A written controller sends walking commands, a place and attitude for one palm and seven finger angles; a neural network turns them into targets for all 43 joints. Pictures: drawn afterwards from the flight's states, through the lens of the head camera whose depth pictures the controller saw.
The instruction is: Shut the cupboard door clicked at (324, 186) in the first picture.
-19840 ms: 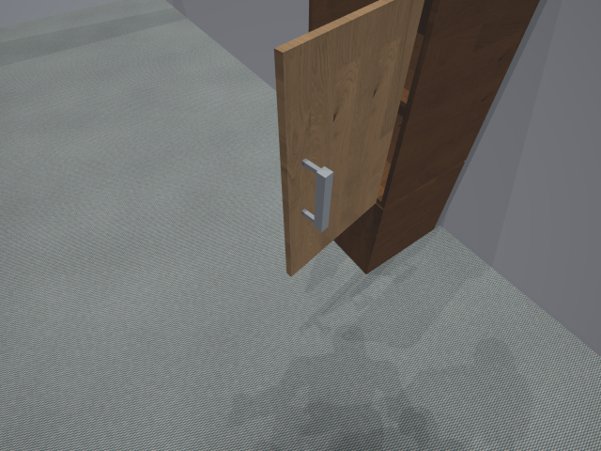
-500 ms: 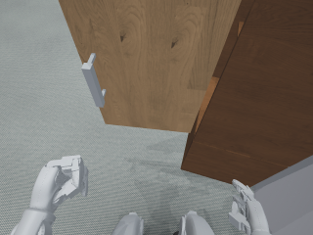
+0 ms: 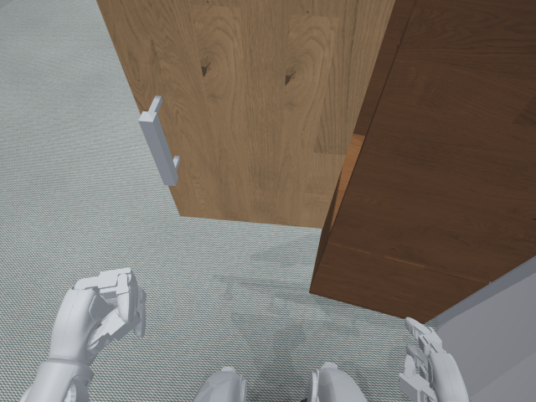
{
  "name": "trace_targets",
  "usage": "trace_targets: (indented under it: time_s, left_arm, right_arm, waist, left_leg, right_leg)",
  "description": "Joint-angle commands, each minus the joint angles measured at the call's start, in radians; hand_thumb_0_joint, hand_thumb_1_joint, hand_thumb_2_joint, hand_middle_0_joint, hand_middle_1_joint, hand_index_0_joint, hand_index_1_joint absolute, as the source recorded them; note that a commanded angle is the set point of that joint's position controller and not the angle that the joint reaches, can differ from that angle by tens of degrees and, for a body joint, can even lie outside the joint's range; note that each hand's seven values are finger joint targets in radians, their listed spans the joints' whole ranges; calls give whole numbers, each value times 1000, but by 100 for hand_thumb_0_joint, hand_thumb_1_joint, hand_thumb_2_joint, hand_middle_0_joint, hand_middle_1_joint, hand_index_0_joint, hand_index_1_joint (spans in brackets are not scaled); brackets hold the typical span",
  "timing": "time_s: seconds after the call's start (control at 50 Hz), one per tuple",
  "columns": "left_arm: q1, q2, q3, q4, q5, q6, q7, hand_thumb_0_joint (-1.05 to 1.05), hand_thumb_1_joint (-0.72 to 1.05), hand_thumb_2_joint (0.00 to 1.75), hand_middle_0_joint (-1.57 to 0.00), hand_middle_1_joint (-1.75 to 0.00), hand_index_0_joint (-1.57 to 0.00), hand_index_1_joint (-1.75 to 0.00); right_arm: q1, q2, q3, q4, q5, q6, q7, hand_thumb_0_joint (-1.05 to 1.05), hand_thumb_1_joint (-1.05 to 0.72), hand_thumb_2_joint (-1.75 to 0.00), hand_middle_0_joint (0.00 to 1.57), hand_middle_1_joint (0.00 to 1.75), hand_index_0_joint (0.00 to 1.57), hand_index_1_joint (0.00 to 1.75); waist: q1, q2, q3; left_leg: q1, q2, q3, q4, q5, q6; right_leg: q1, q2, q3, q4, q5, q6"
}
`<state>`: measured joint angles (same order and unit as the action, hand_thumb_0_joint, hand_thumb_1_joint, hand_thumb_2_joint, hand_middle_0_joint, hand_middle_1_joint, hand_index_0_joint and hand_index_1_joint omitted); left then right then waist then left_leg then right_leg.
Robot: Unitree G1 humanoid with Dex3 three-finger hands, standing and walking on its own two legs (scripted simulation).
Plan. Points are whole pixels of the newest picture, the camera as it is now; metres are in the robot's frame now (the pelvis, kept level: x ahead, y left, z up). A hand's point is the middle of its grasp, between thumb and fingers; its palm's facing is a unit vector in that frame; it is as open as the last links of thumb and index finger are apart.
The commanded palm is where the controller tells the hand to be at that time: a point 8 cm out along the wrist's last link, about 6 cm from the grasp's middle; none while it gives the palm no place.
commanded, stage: bring the fist close to the handle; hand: left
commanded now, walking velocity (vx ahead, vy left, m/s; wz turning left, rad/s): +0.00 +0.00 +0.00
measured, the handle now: (164, 143) +0.52 +0.22 +0.05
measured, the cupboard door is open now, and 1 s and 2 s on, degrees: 100 100 95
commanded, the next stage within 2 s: push the door shut along its arc in 1.42 s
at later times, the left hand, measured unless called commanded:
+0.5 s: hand (156, 242) +0.32 +0.18 +0.06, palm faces -0.01 -1.00 -0.04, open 3.1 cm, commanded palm +0.30 +0.23 +0.05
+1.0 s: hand (169, 195) +0.40 +0.18 +0.05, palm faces -0.03 -1.00 -0.03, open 3.1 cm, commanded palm +0.39 +0.23 +0.05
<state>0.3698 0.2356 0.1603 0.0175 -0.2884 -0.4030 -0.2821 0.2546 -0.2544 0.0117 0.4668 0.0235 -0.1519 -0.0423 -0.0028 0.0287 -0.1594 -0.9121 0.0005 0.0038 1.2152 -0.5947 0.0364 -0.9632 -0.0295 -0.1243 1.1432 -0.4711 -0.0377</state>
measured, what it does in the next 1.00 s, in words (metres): stands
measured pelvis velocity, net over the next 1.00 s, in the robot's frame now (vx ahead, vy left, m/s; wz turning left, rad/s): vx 0.00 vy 0.00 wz -0.01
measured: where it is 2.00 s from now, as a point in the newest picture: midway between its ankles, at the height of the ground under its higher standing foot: outside the picture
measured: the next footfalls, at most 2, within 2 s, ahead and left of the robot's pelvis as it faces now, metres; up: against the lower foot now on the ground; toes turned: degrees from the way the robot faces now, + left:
none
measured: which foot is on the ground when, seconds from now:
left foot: down 0.00-1.00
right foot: down 0.00-1.00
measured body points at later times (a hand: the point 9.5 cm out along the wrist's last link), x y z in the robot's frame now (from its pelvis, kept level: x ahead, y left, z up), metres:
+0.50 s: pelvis +0.00 +0.00 +0.01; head +0.08 +0.00 +0.45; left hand +0.31 +0.23 +0.07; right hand +0.15 -0.25 -0.09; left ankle +0.00 +0.09 -0.64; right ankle +0.05 -0.10 -0.64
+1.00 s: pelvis +0.00 +0.00 +0.01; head +0.11 +0.00 +0.45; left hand +0.40 +0.24 +0.05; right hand +0.10 -0.26 -0.10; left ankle +0.00 +0.09 -0.64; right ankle +0.05 -0.10 -0.64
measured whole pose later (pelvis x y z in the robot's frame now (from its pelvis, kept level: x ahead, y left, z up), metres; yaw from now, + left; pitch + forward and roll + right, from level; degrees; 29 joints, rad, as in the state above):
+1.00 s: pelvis +0.00 +0.00 +0.01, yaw -1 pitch +20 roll -1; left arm -0.43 0.32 0.27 0.74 -0.22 -0.39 -0.28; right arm 0.29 -0.27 0.01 0.60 0.02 -0.08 -0.04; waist -0.06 0.03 -0.13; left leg -0.93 0.00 0.03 1.14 -0.55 0.04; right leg -1.00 -0.02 -0.10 1.08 -0.43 -0.04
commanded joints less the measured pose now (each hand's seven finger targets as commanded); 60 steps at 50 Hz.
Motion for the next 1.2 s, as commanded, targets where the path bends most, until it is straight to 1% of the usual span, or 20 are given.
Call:
trace_targets:
  time_s: [0.0,0.06,0.1,0.14,0.2,0.28,0.32,0.38,0.42,0.5,0.54,0.66,0.74,0.78,0.84,0.92,1.0,1.06,1.08,1.18]
  left_arm:
    - [-48,154,69,-285,-14,-62,-14,0,90,90,-130,-150,-130,-150]
    - [-176,148,70,-322,-17,-107,30,0,90,90,-130,-150,-130,-150]
    - [-243,119,52,-227,-4,-119,55,0,90,90,-130,-150,-130,-150]
    - [-268,106,37,-136,11,-107,57,0,90,90,-130,-150,-130,-150]
    - [-311,94,-6,-70,34,-41,30,0,90,90,-130,-150,-130,-150]
    - [-372,155,45,-103,34,30,17,0,90,90,-130,-150,-130,-150]
    - [-450,176,81,-132,25,20,41,0,90,90,-130,-150,-130,-150]
    - [-499,180,127,-49,14,-9,88,0,90,90,-130,-150,-130,-150]
    - [-525,153,113,34,28,-30,103,0,90,90,-130,-150,-130,-150]
    - [-610,116,34,172,65,-22,71,0,90,90,-130,-150,-130,-150]
    - [-679,120,19,193,67,-11,46,0,90,90,-130,-150,-130,-150]
    - [-909,269,168,216,42,-54,52,0,90,90,-130,-150,-130,-150]
    - [-905,257,180,306,47,-89,63,0,90,90,-130,-150,-130,-150]
    - [-897,239,160,373,60,-83,53,0,90,90,-130,-150,-130,-150]
    - [-940,236,146,505,65,-48,19,0,90,90,-130,-150,-130,-150]
    - [-1111,234,127,525,57,-49,-9,0,90,90,-130,-150,-130,-150]
    - [-1302,321,192,548,61,-113,10,0,90,90,-130,-150,-130,-150]
    - [-1238,355,230,597,77,-139,19,0,90,90,-130,-150,-130,-150]
    - [-1193,335,214,613,86,-139,18,0,90,90,-130,-150,-130,-150]
    - [-1154,311,193,669,90,-86,5,0,90,90,-130,-150,-130,-150]
  right_arm:
    - [-21,-126,-60,-168,8,-64,-25,0,-90,-90,20,30,20,30]
    - [-26,-121,-47,-147,-3,-73,-30,0,-90,-90,20,30,20,30]
    - [-22,-124,-46,-118,-7,-78,-30,0,-90,-90,20,30,20,30]
    - [-19,-135,-46,-105,-6,-77,-28,0,-90,-90,20,30,20,30]
    - [-12,-147,-50,-110,3,-68,-24,0,-90,-90,20,30,20,30]
    - [1,-145,-53,-122,9,-55,-28,0,-90,-90,20,30,20,30]
    - [-2,-137,-51,-110,7,-53,-29,0,-90,-90,20,30,20,30]
    - [1,-128,-46,-85,-1,-47,-28,0,-90,-90,20,30,20,30]
    - [6,-130,-47,-65,-2,-41,-22,0,-90,-90,20,30,20,30]
    - [23,-147,-52,-48,0,-26,-11,0,-90,-90,20,30,20,30]
    - [38,-156,-56,-46,3,-21,-13,0,-90,-90,20,30,20,30]
    - [49,-150,-55,-7,0,-8,-30,0,-90,-90,20,30,20,30]
    - [64,-143,-56,13,-6,1,-23,0,-90,-90,20,30,20,30]
    - [76,-145,-57,24,-6,13,-13,0,-90,-90,20,30,20,30]
    - [103,-158,-60,31,1,30,-10,0,-90,-90,20,30,20,30]
    - [108,-162,-60,36,5,43,-14,0,-90,-90,20,30,20,30]
    - [123,-163,-61,70,-2,41,-25,0,-90,-90,20,30,20,30]
    - [130,-164,-58,70,-10,45,-16,0,-90,-90,20,30,20,30]
    - [131,-162,-60,66,-11,50,-10,0,-90,-90,20,30,20,30]
    - [147,-168,-63,47,-5,79,3,0,-90,-90,20,30,20,30]
  waist:
    - [-5,7,-242]
    - [-17,40,-228]
    - [-40,18,-157]
    - [-47,-12,-142]
    - [-42,28,-189]
    - [-12,31,-318]
    - [-9,34,-342]
    - [-16,-20,-293]
    - [-23,-24,-257]
    - [-50,7,-222]
    - [-58,8,-249]
    - [-39,7,-367]
    - [-30,39,-402]
    - [-35,36,-382]
    - [-67,-22,-317]
    - [-86,-4,-332]
    - [-99,0,-391]
    - [-64,36,-435]
    - [-56,46,-446]
    - [-69,9,-393]
  left_leg:
    - [57,-15,-48,-211,265,-17]
    - [65,-13,-61,-204,268,-24]
    - [31,-10,-70,-194,208,-27]
    - [4,-12,-73,-194,169,-24]
    - [25,-15,-66,-216,168,-24]
    - [89,-13,-56,-235,288,-20]
    - [105,-13,-52,-236,335,-23]
    - [66,-11,-48,-233,321,-25]
    - [50,-11,-47,-234,304,-27]
    - [55,-8,-42,-242,287,-28]
    - [74,-6,-46,-244,301,-25]
    - [92,-7,-37,-231,373,-21]
    - [106,-7,-29,-224,447,-26]
    - [104,-3,-27,-232,460,-30]
    - [54,-3,-24,-231,400,-22]
    - [71,-3,-27,-235,359,-19]
    - [85,-1,-38,-211,366,-17]
    - [88,-6,-37,-215,395,-22]
    - [102,-5,-36,-219,417,-23]
    - [66,-2,-25,-239,388,-20]
  right_leg:
    - [299,21,104,-168,116,5]
    - [241,30,81,-135,113,3]
    - [170,32,72,-133,52,5]
    - [153,32,72,-133,18,6]
    - [177,22,78,-146,39,9]
    - [291,18,85,-153,161,9]
    - [322,17,87,-150,212,10]
    - [322,21,88,-154,205,14]
    - [293,20,85,-151,190,12]
    - [251,16,86,-158,186,10]
    - [259,16,88,-162,199,8]
    - [344,13,113,-150,293,11]
    - [355,16,110,-131,361,11]
    - [352,16,109,-136,377,11]
    - [336,18,112,-160,345,14]
    - [313,14,117,-174,311,15]
    - [296,17,125,-156,307,15]
    - [319,18,121,-138,326,9]
    - [314,19,118,-135,337,8]
    - [322,21,115,-161,325,15]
